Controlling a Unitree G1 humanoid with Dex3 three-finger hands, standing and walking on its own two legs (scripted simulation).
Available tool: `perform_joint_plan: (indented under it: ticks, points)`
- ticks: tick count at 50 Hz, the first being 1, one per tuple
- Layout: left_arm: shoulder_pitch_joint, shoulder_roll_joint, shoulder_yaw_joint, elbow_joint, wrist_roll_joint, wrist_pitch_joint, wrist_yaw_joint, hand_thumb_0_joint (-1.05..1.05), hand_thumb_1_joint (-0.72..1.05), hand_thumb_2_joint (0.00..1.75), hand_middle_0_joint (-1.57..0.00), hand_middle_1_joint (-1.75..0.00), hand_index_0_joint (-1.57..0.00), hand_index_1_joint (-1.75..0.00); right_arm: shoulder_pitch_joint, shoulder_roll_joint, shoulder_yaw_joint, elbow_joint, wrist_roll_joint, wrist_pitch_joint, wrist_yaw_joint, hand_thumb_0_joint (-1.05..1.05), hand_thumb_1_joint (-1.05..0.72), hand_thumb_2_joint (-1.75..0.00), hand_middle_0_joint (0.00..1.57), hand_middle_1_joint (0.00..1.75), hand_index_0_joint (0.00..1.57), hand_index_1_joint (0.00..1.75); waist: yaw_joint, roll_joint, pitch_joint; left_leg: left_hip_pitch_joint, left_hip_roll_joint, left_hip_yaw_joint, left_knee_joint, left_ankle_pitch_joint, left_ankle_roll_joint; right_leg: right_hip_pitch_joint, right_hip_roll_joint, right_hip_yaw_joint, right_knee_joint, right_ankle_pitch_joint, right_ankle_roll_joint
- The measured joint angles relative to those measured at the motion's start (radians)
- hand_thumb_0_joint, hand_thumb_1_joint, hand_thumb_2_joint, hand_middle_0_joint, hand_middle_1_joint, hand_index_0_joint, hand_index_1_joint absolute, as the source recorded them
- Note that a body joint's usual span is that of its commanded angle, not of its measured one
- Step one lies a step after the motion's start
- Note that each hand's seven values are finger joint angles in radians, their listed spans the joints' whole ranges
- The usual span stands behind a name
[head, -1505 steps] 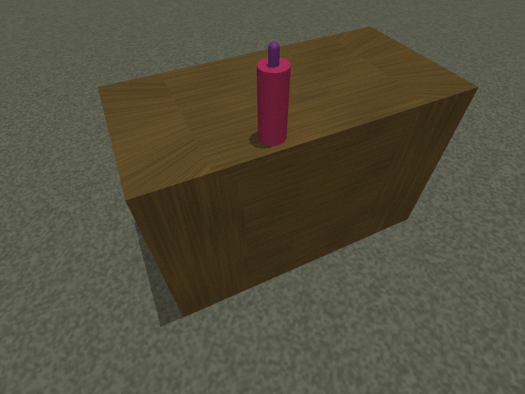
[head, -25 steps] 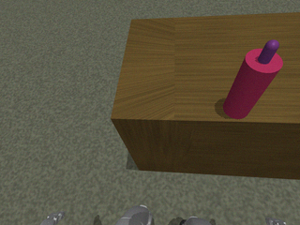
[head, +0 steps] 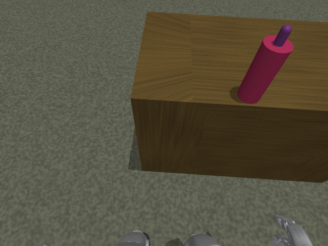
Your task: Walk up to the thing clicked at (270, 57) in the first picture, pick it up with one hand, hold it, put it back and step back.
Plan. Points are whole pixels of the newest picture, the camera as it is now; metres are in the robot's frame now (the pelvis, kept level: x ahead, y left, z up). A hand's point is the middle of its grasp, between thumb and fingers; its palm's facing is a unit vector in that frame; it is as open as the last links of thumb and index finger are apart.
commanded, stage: step back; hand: right
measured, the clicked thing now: (264, 66) +0.59 -0.25 +0.06
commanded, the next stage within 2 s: none
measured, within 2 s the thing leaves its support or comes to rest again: neither
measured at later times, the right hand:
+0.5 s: hand out of the picture -0.09 -0.27 -0.17, palm faces -0.10 +0.91 -0.40, open 7.4 cm
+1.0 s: hand out of the picture -0.18 -0.27 -0.15, palm faces +0.00 +0.94 -0.34, open 7.4 cm
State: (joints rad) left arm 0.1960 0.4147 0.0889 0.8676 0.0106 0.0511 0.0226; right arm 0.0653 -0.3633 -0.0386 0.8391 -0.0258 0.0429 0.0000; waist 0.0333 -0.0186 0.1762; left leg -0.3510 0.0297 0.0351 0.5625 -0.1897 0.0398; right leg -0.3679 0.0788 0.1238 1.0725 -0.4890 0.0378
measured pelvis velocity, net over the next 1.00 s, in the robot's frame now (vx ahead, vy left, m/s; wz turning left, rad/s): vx -0.31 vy -0.01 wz -0.07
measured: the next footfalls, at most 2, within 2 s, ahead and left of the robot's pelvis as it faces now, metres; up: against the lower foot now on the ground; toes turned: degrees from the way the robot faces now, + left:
right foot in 0.12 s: -0.03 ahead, -0.14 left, +0.00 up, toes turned +0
left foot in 0.48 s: -0.13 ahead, +0.13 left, +0.00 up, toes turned -1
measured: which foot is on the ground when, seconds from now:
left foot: down 0.00-0.16, up 0.18-0.46, down 0.48-0.90, up 0.92-1.00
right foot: up 0.00-0.10, down 0.12-0.52, up 0.54-0.82, down 0.84-1.00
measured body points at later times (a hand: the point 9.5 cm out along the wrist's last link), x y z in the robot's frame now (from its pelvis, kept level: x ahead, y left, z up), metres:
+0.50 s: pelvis -0.15 +0.00 -0.02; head -0.08 +0.00 +0.43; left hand -0.02 +0.32 -0.11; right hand -0.09 -0.32 -0.15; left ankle -0.17 +0.13 -0.74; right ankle -0.07 -0.14 -0.73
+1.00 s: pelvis -0.31 -0.01 +0.00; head -0.26 -0.04 +0.44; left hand -0.24 +0.30 -0.11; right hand -0.18 -0.32 -0.13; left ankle -0.27 +0.14 -0.67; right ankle -0.30 -0.13 -0.73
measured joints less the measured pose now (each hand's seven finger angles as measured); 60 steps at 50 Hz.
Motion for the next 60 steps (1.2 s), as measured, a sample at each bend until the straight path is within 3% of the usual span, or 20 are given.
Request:
perform_joint_plan:
  ticks: [5,8,11,14,16,22,24,26,27,30,34,37,40,42,45,48,50,52,56,60]
  points:
    - [0.027,-0.016,-0.013,0.021,0.003,-0.012,-0.008,0.01,0.91,0.9,-0.2,-0.3,-0.2,-0.3,-0.025,-0.013,-0.002,-0.025,0.001,0.012,0.006,0.0,-0.9,-0.9,0.21,0.3,0.2,0.3,0.002,0.028,0.016,-0.065,0.022,0.038,0.072,0.011,-0.016,0.131,-0.066,-0.062,-0.355,0.059,-0.012]
    - [0.029,-0.06,-0.017,0.04,0.017,-0.019,-0.014,0.01,0.91,0.9,-0.2,-0.3,-0.2,-0.3,-0.021,-0.039,-0.016,-0.001,0.011,0.033,0.006,0.0,-0.9,-0.9,0.21,0.3,0.2,0.3,-0.018,0.119,0.02,-0.104,0.051,-0.019,0.133,-0.037,-0.024,0.157,-0.026,-0.113,-0.42,0.106,-0.038]
    - [0.061,-0.066,-0.023,0.023,0.03,-0.015,-0.024,0.01,0.91,0.9,-0.21,-0.3,-0.2,-0.3,0.024,-0.026,-0.02,0.034,0.016,0.052,0.004,0.0,-0.9,-0.9,0.2,0.3,0.2,0.3,0.017,0.076,-0.024,-0.163,-0.065,-0.104,0.373,-0.255,-0.045,0.113,-0.069,-0.07,-0.412,0.129,-0.054]
    - [0.06,-0.073,-0.02,0.015,0.03,-0.01,-0.016,0.01,0.9,0.9,-0.21,-0.3,-0.2,-0.31,0.068,-0.037,-0.021,0.046,0.027,0.042,0.004,0.0,-0.9,-0.9,0.21,0.3,0.2,0.3,0.003,0.061,-0.044,-0.171,-0.138,-0.185,0.561,-0.25,-0.048,0.095,-0.101,-0.059,-0.472,0.188,-0.042]
    - [0.038,-0.072,-0.016,-0.001,0.03,-0.009,-0.013,0.01,0.9,0.9,-0.21,-0.3,-0.2,-0.31,0.102,-0.05,-0.02,0.05,0.028,0.032,-0.004,0.0,-0.9,-0.9,0.21,0.3,0.2,0.3,-0.013,0.068,-0.051,-0.149,-0.147,-0.212,0.596,-0.247,-0.059,0.07,-0.108,-0.074,-0.49,0.215,-0.037]
    - [-0.067,-0.058,-0.012,-0.087,0.026,-0.022,0.008,0.01,0.9,0.9,-0.21,-0.3,-0.2,-0.31,0.152,-0.063,-0.017,0.078,0.014,0.025,-0.019,0.01,-0.91,-0.9,0.2,0.3,0.2,0.3,-0.039,0.074,-0.007,0.009,-0.076,-0.148,0.317,-0.312,-0.072,-0.006,-0.125,-0.133,-0.443,0.243,-0.025]
    - [-0.1,-0.044,-0.015,-0.105,0.017,-0.016,0.009,0.01,0.9,0.9,-0.21,-0.3,-0.2,-0.31,0.157,-0.054,-0.016,0.078,0.008,0.016,-0.015,0.01,-0.91,-0.9,0.2,0.3,0.2,0.3,-0.047,0.056,0.006,0.073,-0.052,-0.11,0.141,-0.238,-0.058,-0.039,-0.141,-0.149,-0.393,0.235,-0.015]
    - [-0.13,-0.018,-0.013,-0.103,0.008,-0.003,0.008,0.0,0.9,0.9,-0.21,-0.3,-0.2,-0.31,0.134,-0.019,-0.017,0.087,-0.001,0.011,-0.012,0.01,-0.91,-0.9,0.2,0.3,0.2,0.3,-0.031,-0.025,0.04,0.098,-0.092,-0.066,0.101,-0.176,-0.039,-0.061,-0.178,-0.105,-0.344,0.234,-0.017]
    - [-0.13,-0.014,-0.013,-0.096,0.003,0.004,0.009,0.0,0.9,0.9,-0.21,-0.3,-0.2,-0.3,0.129,-0.009,-0.013,0.082,-0.005,0.011,-0.005,0.01,-0.91,-0.9,0.2,0.3,0.2,0.3,-0.023,-0.042,0.04,0.095,-0.093,-0.051,0.105,-0.171,-0.033,-0.073,-0.164,-0.078,-0.318,0.194,-0.03]
    - [-0.118,-0.023,-0.017,-0.055,-0.001,0.025,0.009,0.0,0.91,0.9,-0.21,-0.3,-0.2,-0.3,0.126,0.001,-0.003,0.062,-0.014,0.006,0.008,0.01,-0.9,-0.9,0.21,0.3,0.2,0.3,-0.055,-0.01,0.007,0.068,-0.046,-0.083,0.106,-0.147,-0.022,-0.108,-0.039,-0.026,-0.084,-0.024,-0.046]
    - [-0.079,-0.021,-0.015,-0.04,-0.011,0.02,-0.001,0.01,0.91,0.9,-0.21,-0.3,-0.2,-0.3,0.101,0.008,0.003,0.043,-0.019,0.005,0.003,0.01,-0.9,-0.9,0.21,0.3,0.2,0.3,-0.036,-0.011,-0.033,0.046,-0.014,-0.069,0.035,-0.078,-0.027,-0.108,0.032,0.013,0.123,-0.007,-0.054]
    - [-0.052,-0.023,-0.015,-0.032,-0.004,0.01,-0.004,0.01,0.91,0.9,-0.21,-0.3,-0.2,-0.3,0.062,-0.003,-0.002,0.017,-0.015,0.001,-0.002,0.01,-0.9,-0.9,0.21,0.3,0.2,0.3,-0.018,-0.003,-0.027,0.016,0.0,-0.052,0.025,-0.045,-0.026,-0.029,0.01,-0.004,0.027,-0.013,-0.028]
    - [-0.027,-0.023,-0.019,-0.018,0.003,-0.001,-0.004,0.01,0.91,0.9,-0.21,-0.3,-0.2,-0.3,0.018,-0.015,-0.004,-0.014,-0.011,0.0,-0.005,0.0,-0.9,-0.9,0.21,0.3,0.2,0.3,-0.001,0.004,-0.01,-0.026,0.013,-0.022,0.055,-0.03,-0.032,0.065,-0.035,-0.036,-0.191,-0.01,-0.015]
    - [-0.014,-0.022,-0.021,-0.001,0.007,-0.009,-0.005,0.01,0.91,0.9,-0.21,-0.3,-0.2,-0.3,-0.008,-0.024,-0.003,-0.029,-0.005,0.005,-0.003,0.0,-0.9,-0.9,0.21,0.3,0.2,0.3,0.005,0.012,-0.002,-0.063,0.022,-0.007,0.098,-0.032,-0.044,0.134,-0.058,-0.062,-0.377,0.062,-0.018]
    - [-0.018,-0.066,-0.028,0.038,0.021,-0.014,-0.01,0.01,0.91,0.9,-0.21,-0.3,-0.2,-0.3,-0.024,-0.054,-0.013,-0.015,0.01,0.023,-0.003,0.0,-0.9,-0.9,0.21,0.3,0.2,0.3,-0.014,0.116,0.02,-0.091,0.061,-0.076,0.143,-0.037,-0.04,0.167,-0.005,-0.119,-0.444,0.111,-0.047]
    - [0.024,-0.063,-0.033,0.028,0.027,-0.014,-0.019,0.01,0.91,0.9,-0.21,-0.3,-0.2,-0.3,0.008,-0.032,-0.012,0.011,0.02,0.041,-0.01,0.0,-0.9,-0.9,0.2,0.3,0.2,0.3,0.024,0.071,-0.026,-0.143,-0.05,-0.13,0.361,-0.275,-0.039,0.116,-0.048,-0.08,-0.42,0.131,-0.059]
    - [0.037,-0.061,-0.031,0.027,0.028,-0.009,-0.015,0.01,0.9,0.9,-0.21,-0.3,-0.2,-0.31,0.031,-0.029,-0.007,0.018,0.026,0.041,-0.008,0.0,-0.91,-0.9,0.2,0.3,0.2,0.3,0.026,0.049,-0.04,-0.153,-0.111,-0.163,0.503,-0.301,-0.038,0.102,-0.077,-0.066,-0.446,0.163,-0.057]
    - [0.031,-0.06,-0.026,0.02,0.029,-0.005,-0.011,0.01,0.9,0.9,-0.21,-0.3,-0.2,-0.31,0.057,-0.035,-0.004,0.021,0.028,0.032,-0.012,0.0,-0.9,-0.9,0.2,0.3,0.2,0.3,0.012,0.048,-0.05,-0.146,-0.136,-0.181,0.57,-0.294,-0.043,0.08,-0.093,-0.076,-0.464,0.192,-0.052]
    - [-0.008,-0.05,-0.023,-0.029,0.033,-0.006,0.0,0.01,0.9,0.9,-0.21,-0.3,-0.2,-0.31,0.091,-0.048,-0.004,0.034,0.019,0.024,-0.023,0.0,-0.9,-0.9,0.2,0.3,0.2,0.3,-0.003,0.064,-0.034,-0.065,-0.113,-0.168,0.478,-0.314,-0.066,0.021,-0.101,-0.112,-0.454,0.227,-0.045]
    - [-0.065,-0.03,-0.019,-0.074,0.027,-0.004,0.006,0.01,0.9,0.9,-0.21,-0.3,-0.2,-0.31,0.115,-0.035,-0.006,0.05,0.005,0.011,-0.019,0.0,-0.91,-0.9,0.2,0.3,0.2,0.3,-0.02,0.052,-0.003,0.069,-0.065,-0.094,0.153,-0.255,-0.059,-0.041,-0.127,-0.158,-0.388,0.233,-0.03]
